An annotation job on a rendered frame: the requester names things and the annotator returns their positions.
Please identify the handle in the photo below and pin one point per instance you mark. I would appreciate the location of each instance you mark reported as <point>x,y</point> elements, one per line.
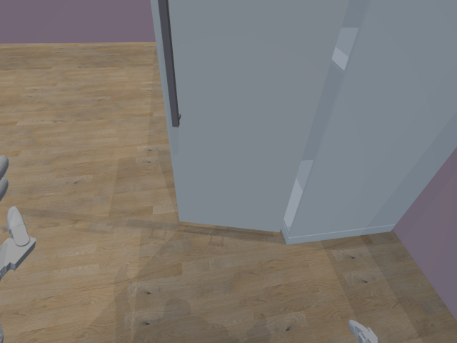
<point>169,60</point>

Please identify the robot right hand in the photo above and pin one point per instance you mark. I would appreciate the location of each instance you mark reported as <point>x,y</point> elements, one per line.
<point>362,334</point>

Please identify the fridge door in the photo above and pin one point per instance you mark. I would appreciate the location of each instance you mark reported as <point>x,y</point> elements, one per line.
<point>249,77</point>

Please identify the robot left hand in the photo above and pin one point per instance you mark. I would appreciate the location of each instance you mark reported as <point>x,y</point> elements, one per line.
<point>15,249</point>

